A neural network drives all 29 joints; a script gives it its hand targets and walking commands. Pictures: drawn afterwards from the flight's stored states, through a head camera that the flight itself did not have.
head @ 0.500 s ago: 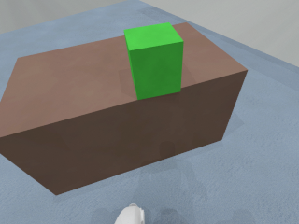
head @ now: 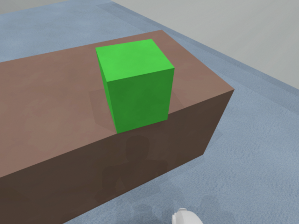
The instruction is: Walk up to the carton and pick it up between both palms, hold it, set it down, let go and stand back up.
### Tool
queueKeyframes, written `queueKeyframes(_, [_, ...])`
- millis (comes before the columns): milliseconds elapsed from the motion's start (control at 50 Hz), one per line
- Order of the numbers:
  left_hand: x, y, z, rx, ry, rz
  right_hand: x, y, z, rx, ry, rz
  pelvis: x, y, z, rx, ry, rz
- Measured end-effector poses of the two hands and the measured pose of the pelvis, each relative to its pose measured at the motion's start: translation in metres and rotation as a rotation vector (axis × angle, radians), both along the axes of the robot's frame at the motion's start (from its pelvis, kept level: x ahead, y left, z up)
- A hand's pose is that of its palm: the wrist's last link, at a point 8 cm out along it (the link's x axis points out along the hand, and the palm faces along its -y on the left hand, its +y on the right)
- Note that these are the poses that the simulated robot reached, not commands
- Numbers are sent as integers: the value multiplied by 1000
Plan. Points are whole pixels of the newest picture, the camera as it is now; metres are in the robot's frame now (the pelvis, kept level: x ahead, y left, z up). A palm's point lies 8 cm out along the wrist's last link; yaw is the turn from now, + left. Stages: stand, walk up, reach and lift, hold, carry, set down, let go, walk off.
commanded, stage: walk up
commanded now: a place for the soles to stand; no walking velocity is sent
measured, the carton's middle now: (134, 86) +0.60 +0.06 +0.03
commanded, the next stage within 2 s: none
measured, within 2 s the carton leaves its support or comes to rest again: neither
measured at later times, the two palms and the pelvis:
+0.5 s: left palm out of the picture +0.18 +0.27 -0.15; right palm (210, 185) +0.28 -0.19 -0.13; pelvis +0.15 +0.04 -0.02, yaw +1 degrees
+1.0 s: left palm (69, 207) +0.22 +0.25 -0.12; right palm (219, 193) +0.25 -0.21 -0.12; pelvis +0.16 +0.03 +0.01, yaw +0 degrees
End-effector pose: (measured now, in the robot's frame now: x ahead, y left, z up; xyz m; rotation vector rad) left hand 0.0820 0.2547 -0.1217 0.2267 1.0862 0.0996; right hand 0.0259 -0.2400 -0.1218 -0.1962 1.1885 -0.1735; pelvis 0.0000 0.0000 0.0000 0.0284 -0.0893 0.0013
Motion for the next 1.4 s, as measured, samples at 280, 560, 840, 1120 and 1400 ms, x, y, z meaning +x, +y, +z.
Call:
queueKeyframes(280, [64,-29,1,32,9,119,109,-27,-32,20,101,74,105,-6,-12,-59,-3,20])
queueKeyframes(560, [129,31,-35,-12,106,113,266,63,-6,35,-168,90,156,39,-19,-36,11,25])
queueKeyframes(840, [152,9,-8,-46,38,92,257,49,2,58,-141,61,157,30,-2,-33,45,12])
queueKeyframes(1120, [144,-5,1,-59,86,60,204,26,1,36,-23,12,158,25,10,-31,35,-12])
queueKeyframes(1400, [134,-21,-10,1,80,53,122,-45,-6,-80,206,-17,149,-34,-4,-21,62,51])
